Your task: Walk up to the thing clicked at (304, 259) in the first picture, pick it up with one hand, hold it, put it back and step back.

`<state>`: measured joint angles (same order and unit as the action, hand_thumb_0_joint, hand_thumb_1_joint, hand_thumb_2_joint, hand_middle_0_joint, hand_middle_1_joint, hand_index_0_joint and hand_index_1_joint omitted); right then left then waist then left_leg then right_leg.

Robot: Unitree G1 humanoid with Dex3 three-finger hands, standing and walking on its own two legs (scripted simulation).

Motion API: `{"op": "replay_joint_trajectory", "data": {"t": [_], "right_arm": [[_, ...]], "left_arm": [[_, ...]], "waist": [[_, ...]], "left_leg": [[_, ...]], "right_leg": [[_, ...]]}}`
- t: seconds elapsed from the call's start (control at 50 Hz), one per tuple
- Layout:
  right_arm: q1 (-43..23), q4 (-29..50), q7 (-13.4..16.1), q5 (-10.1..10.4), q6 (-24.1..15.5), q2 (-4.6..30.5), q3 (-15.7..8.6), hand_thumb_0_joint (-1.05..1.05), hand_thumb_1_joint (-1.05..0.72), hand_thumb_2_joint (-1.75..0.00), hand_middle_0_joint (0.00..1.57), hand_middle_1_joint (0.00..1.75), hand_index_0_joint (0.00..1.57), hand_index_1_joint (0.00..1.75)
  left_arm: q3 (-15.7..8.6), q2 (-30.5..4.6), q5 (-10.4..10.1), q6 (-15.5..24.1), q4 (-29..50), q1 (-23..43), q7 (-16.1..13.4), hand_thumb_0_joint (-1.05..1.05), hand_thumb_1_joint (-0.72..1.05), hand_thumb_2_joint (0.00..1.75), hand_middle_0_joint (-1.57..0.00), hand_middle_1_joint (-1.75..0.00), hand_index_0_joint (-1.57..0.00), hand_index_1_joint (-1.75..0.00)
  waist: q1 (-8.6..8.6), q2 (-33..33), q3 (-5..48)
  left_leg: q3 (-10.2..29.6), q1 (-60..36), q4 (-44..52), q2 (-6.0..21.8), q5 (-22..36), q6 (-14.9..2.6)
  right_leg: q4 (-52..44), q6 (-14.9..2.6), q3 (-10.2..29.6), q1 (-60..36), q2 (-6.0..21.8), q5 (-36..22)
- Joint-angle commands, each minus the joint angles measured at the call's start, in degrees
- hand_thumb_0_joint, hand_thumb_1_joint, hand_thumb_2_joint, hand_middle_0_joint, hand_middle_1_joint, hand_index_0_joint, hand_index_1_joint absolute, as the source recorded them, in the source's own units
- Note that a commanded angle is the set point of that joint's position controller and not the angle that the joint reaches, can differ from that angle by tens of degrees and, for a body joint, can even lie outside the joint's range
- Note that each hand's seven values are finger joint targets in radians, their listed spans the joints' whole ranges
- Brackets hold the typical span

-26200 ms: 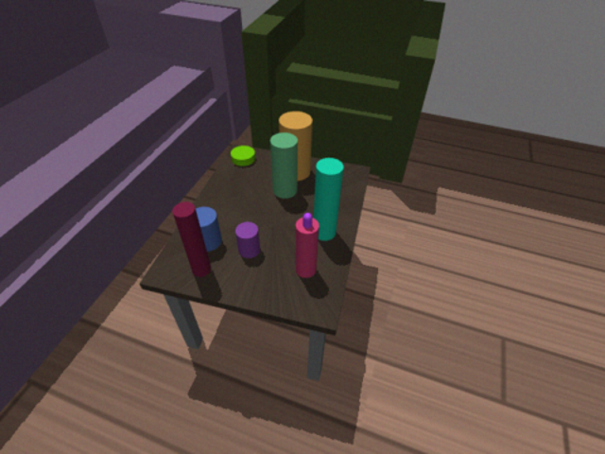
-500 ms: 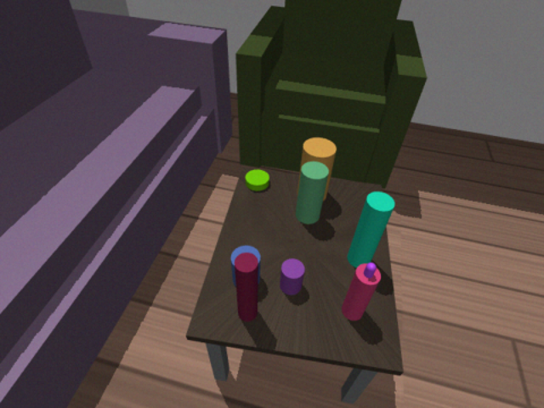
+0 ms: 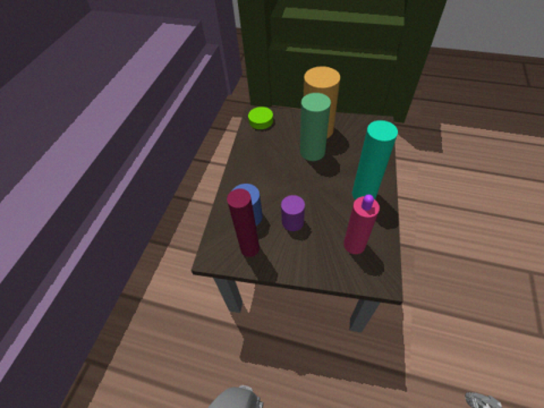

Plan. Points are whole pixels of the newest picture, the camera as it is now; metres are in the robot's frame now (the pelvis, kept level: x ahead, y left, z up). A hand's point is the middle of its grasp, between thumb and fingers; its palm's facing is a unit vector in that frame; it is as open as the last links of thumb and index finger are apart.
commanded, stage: step back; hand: right
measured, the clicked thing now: (361, 223) +0.55 -0.18 -0.24
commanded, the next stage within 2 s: none
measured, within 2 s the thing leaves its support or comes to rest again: neither
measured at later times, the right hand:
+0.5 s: hand out of the picture -0.01 -0.24 -0.13, palm faces -0.09 +0.91 -0.42, open 7.4 cm
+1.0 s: hand out of the picture -0.20 -0.26 -0.17, palm faces -0.09 +0.91 -0.40, open 7.4 cm
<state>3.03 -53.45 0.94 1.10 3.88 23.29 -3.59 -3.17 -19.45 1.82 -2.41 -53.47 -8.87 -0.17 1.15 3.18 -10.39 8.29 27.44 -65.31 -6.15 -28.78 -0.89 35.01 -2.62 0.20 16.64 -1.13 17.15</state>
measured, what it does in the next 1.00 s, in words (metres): walks backwards: left foot, then right foot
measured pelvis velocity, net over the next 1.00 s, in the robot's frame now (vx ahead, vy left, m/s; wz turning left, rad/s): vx -0.28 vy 0.01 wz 0.07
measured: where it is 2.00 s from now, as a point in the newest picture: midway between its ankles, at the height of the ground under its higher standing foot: outside the picture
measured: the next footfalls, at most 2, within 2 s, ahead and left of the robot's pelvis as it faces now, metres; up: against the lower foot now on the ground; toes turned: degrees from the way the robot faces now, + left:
left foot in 0.28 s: -0.06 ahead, +0.13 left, +0.00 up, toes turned +3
right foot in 0.66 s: -0.18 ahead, -0.12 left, +0.00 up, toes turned +2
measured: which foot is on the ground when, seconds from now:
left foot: up 0.00-0.26, down 0.28-0.70, up 0.72-0.98, down 1.00-1.00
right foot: down 0.00-0.30, up 0.32-0.64, down 0.66-1.00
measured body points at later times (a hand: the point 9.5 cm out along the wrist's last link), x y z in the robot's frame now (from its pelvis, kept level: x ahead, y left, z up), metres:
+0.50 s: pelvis -0.12 +0.02 +0.00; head -0.07 +0.05 +0.45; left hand -0.04 +0.35 -0.12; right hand -0.01 -0.28 -0.11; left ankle -0.10 +0.13 -0.73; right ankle -0.15 -0.12 -0.64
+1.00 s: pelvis -0.28 +0.01 -0.01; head -0.22 +0.01 +0.43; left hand -0.16 +0.33 -0.12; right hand -0.20 -0.31 -0.14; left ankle -0.31 +0.13 -0.73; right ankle -0.22 -0.12 -0.73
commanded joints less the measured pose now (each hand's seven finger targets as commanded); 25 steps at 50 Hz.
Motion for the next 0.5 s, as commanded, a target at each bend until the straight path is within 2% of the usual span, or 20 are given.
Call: {"op": "replay_joint_trajectory", "data": {"t": [0.0,0.02,0.04,0.08,0.1,0.14,0.18,0.2,0.22,0.24,0.26,0.28,0.3,0.32,0.34,0.36,0.38,0.42,0.46,0.48], "right_arm": [[5.6,3.0,1.2,-0.8,-1.0,10.1,-1.3,0.0,-0.9,-0.9,0.2,0.3,0.2,0.3],[4.6,3.8,1.2,-1.1,-1.1,9.6,-1.1,0.0,-0.9,-0.9,0.2,0.3,0.2,0.3],[3.9,4.6,1.3,-1.3,-1.3,9.6,-1.0,0.0,-0.9,-0.9,0.2,0.3,0.2,0.3],[3.2,5.6,1.3,-1.5,-1.7,9.4,-0.8,0.0,-0.9,-0.9,0.2,0.3,0.2,0.3],[4.3,5.4,1.2,-1.7,-1.8,9.2,-0.8,0.0,-0.9,-0.9,0.2,0.3,0.2,0.3],[6.4,5.2,0.8,-1.9,-1.9,9.4,-1.1,0.0,-0.9,-0.9,0.2,0.3,0.2,0.3],[8.9,4.2,0.3,-2.0,-2.0,9.1,-1.5,0.0,-0.9,-0.9,0.2,0.3,0.2,0.3],[11.4,3.6,0.1,-2.2,-2.0,9.0,-1.7,0.0,-0.9,-0.9,0.2,0.3,0.2,0.3],[13.5,2.7,-0.1,-2.3,-2.1,9.1,-2.1,0.0,-0.9,-0.9,0.2,0.3,0.2,0.3],[13.1,3.0,-0.3,-2.7,-2.2,9.9,-2.6,0.0,-0.9,-0.9,0.2,0.3,0.2,0.3],[11.5,4.3,-0.5,-3.6,-2.3,13.4,-3.5,0.0,-0.9,-0.9,0.2,0.3,0.2,0.3],[8.3,5.5,-0.9,-3.3,-2.3,18.0,-4.1,0.0,-0.9,-0.9,0.2,0.3,0.2,0.3],[7.1,6.1,-0.7,-3.6,-2.6,18.8,-4.4,0.0,-0.9,-0.9,0.2,0.3,0.2,0.3],[5.1,6.4,-0.3,-3.6,-2.8,16.0,-3.6,0.0,-0.9,-0.9,0.2,0.3,0.2,0.3],[1.9,6.8,0.1,-3.7,-2.8,14.1,-2.7,0.0,-0.9,-0.9,0.2,0.3,0.2,0.3],[-0.2,7.7,0.3,-3.7,-2.9,12.9,-2.4,0.0,-0.9,-0.9,0.2,0.3,0.2,0.3],[-0.3,8.1,0.5,-3.2,-3.0,12.2,-2.3,0.0,-0.9,-0.9,0.2,0.3,0.2,0.3],[1.2,8.4,0.4,-3.1,-3.1,10.9,-2.3,0.0,-0.9,-0.9,0.2,0.3,0.2,0.3],[5.1,8.0,0.6,-2.8,-3.2,10.7,-2.5,0.0,-0.9,-0.9,0.2,0.3,0.2,0.3],[6.2,8.0,0.6,-2.7,-3.2,11.1,-2.6,0.0,-0.9,-0.9,0.2,0.3,0.2,0.3]], "left_arm": [[-3.8,-13.6,0.2,2.2,8.4,1.7,-2.0,0.0,0.9,0.9,-0.2,-0.3,-0.2,-0.3],[-3.9,-13.6,0.1,2.1,8.3,-0.3,-2.3,0.0,0.9,0.9,-0.2,-0.3,-0.2,-0.3],[-4.1,-13.7,0.0,2.0,8.4,-1.2,-2.6,0.0,0.9,0.9,-0.2,-0.3,-0.2,-0.3],[-4.4,-14.0,-0.3,1.8,8.6,-3.8,-2.7,0.0,0.9,0.9,-0.2,-0.3,-0.2,-0.3],[-4.6,-14.6,-0.4,1.6,8.8,-3.6,-2.6,0.0,0.9,0.9,-0.2,-0.3,-0.2,-0.3],[-4.8,-15.2,-0.4,1.5,10.2,-2.4,-2.4,0.0,0.9,0.9,-0.2,-0.3,-0.2,-0.3],[-4.7,-16.0,-0.5,1.3,11.2,-0.3,-2.1,0.0,0.9,0.9,-0.2,-0.3,-0.2,-0.3],[-4.8,-16.7,-0.6,1.2,11.9,1.6,-1.9,0.0,0.9,0.9,-0.2,-0.3,-0.2,-0.3],[-4.6,-16.7,-0.8,1.0,12.4,3.3,-1.7,0.0,0.9,0.9,-0.2,-0.3,-0.2,-0.3],[-4.1,-15.8,-0.8,0.8,12.5,3.1,-1.5,0.0,0.9,0.9,-0.2,-0.3,-0.2,-0.3],[-3.5,-13.4,-0.9,0.7,13.1,2.5,-1.5,0.0,0.9,0.9,-0.2,-0.3,-0.2,-0.3],[-3.9,-13.0,-1.2,0.7,13.4,5.5,-1.9,0.0,0.9,0.9,-0.2,-0.3,-0.2,-0.3],[-4.6,-13.2,-0.3,0.5,12.3,6.6,-2.5,0.0,0.9,0.9,-0.2,-0.3,-0.2,-0.3],[-4.6,-13.1,-0.5,0.2,11.2,5.9,-2.5,0.0,0.9,0.9,-0.2,-0.3,-0.2,-0.3],[-4.6,-12.5,-1.2,0.1,9.8,3.2,-2.4,0.0,0.9,0.9,-0.2,-0.3,-0.2,-0.3],[-4.7,-12.6,-1.7,0.2,8.7,-0.5,-2.2,0.0,0.9,0.9,-0.2,-0.3,-0.2,-0.3],[-4.9,-12.9,-1.5,0.4,8.1,-2.8,-2.0,0.0,0.9,0.9,-0.2,-0.3,-0.2,-0.3],[-4.8,-12.4,-1.0,0.7,7.8,-3.7,-1.7,0.0,0.9,0.9,-0.2,-0.3,-0.2,-0.3],[-4.5,-12.0,-0.7,1.0,9.0,-1.6,-1.4,0.0,0.9,0.9,-0.2,-0.3,-0.2,-0.3],[-4.3,-11.8,-0.7,1.2,9.4,-0.5,-1.2,0.0,0.9,0.9,-0.2,-0.3,-0.2,-0.3]], "waist": [[0.66,-8.8,14.1],[1.85,-9.0,13.7],[2.32,-10.4,13.6],[3.65,-11.9,14.2],[3.28,-12.8,15.2],[2.17,-13.5,16.4],[0.63,-14.0,16.7],[-1.05,-14.2,16.9],[-2.63,-12.3,17.2],[-3.05,-8.7,15.7],[-2.77,2.1,14.7],[-4.03,12.1,12.2],[-4.71,9.8,9.8],[-3.37,4.5,8.5],[-0.96,2.3,7.7],[1.12,3.0,7.2],[1.84,4.4,7.9],[0.84,4.1,9.0],[-1.97,4.4,10.5],[-2.71,4.6,10.8]], "left_leg": [[1.3,3.6,-2.7,0.7,-0.2,1.67],[0.8,4.6,0.3,1.2,-0.6,1.86],[0.7,5.1,3.4,2.3,-1.0,1.84],[-1.2,4.8,9.3,2.7,-2.0,1.89],[-2.2,2.5,11.7,3.0,-2.1,1.73],[-4.5,-1.2,17.5,3.7,-0.9,1.0],[-7.3,-6.8,23.0,3.8,1.3,0.03],[-8.4,-10.3,27.7,4.1,5.0,-0.51],[-9.5,-14.5,33.4,4.2,11.4,-1.26],[-5.9,-16.5,37.0,6.6,17.4,-2.85],[8.6,-18.4,40.4,17.1,24.2,-7.5],[18.9,-12.4,46.6,26.9,29.9,-15.24],[22.1,-6.3,47.7,29.4,30.9,-18.35],[16.6,-5.9,46.4,26.8,33.0,-16.56],[10.9,-7.1,45.4,23.1,34.1,-13.94],[7.2,-9.4,44.2,20.8,34.1,-12.18],[6.3,-11.8,42.6,20.9,34.9,-12.54],[4.7,-16.9,40.9,20.2,37.0,-13.53],[4.5,-23.2,39.1,20.7,40.0,-14.4],[4.1,-24.1,38.6,21.0,41.4,-14.59]], "right_leg": [[-7.4,-10.54,13.3,-14.3,15.9,-36.0],[-6.7,-10.97,13.4,-16.7,16.7,-37.4],[-6.4,-11.5,14.3,-18.3,17.8,-38.5],[-5.1,-11.49,14.1,-21.6,17.5,-42.7],[-5.1,-11.58,14.2,-20.7,17.9,-42.3],[-4.8,-10.44,13.5,-19.2,17.5,-39.6],[-5.3,-8.81,12.5,-14.2,16.2,-33.0],[-4.5,-7.93,11.9,-11.5,16.0,-29.0],[-3.4,-6.3,10.6,-7.9,15.2,-24.2],[-1.4,-3.79,9.0,-3.0,12.7,-17.3],[7.0,-0.31,5.2,5.9,5.7,-3.8],[20.6,2.04,0.7,9.0,-4.3,18.8],[32.0,2.25,8.3,7.9,-5.4,22.7],[36.8,1.81,10.7,9.0,-5.6,19.6],[40.3,1.67,11.8,11.3,-6.6,16.1],[41.5,1.84,11.5,13.1,-6.5,12.8],[41.1,2.3,10.7,13.0,-5.5,11.6],[37.4,4.1,9.1,12.8,-4.7,11.6],[29.8,5.21,7.8,13.5,-3.6,12.9],[26.0,5.32,7.2,12.5,-3.0,13.6]]}}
